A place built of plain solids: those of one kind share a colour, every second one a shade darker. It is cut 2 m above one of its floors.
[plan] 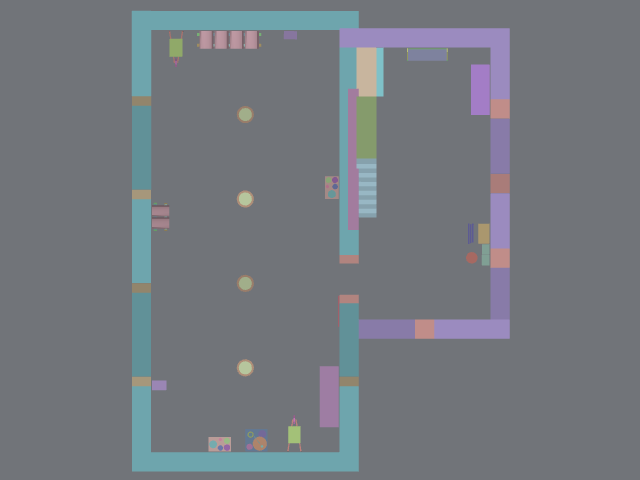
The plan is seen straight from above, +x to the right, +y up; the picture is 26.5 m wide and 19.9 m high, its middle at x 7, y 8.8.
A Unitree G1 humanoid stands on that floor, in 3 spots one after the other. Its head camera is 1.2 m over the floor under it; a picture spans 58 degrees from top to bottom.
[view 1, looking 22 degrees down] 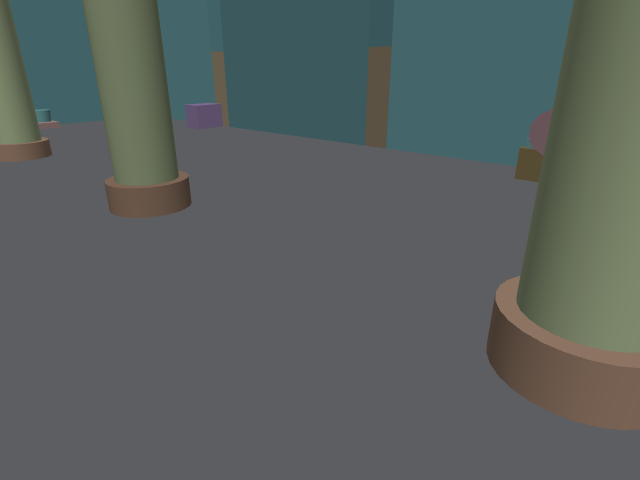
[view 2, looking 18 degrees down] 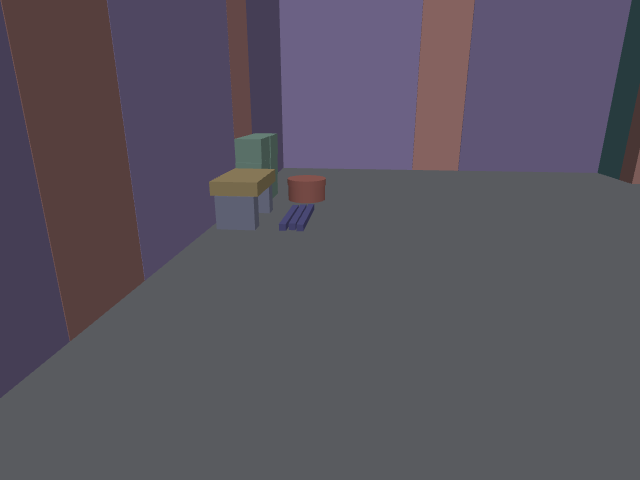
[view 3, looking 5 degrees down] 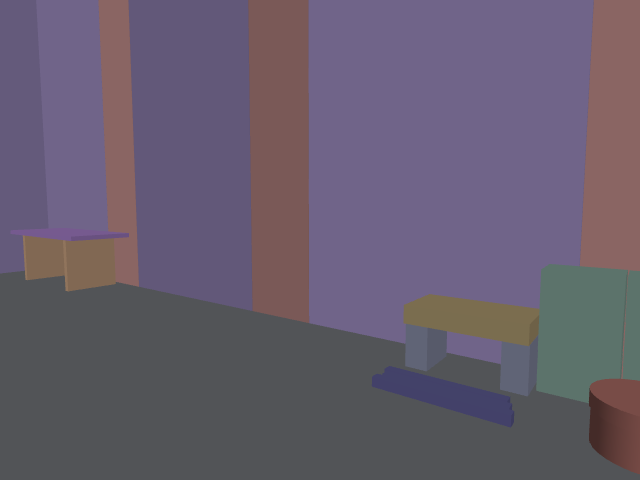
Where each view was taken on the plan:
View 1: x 5.77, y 10.68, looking -139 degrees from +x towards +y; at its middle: ground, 3.20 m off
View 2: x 12.57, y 13.38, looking -84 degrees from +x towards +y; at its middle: ground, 3.88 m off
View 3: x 10.76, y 8.11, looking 37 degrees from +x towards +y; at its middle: wall_vestibule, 4.15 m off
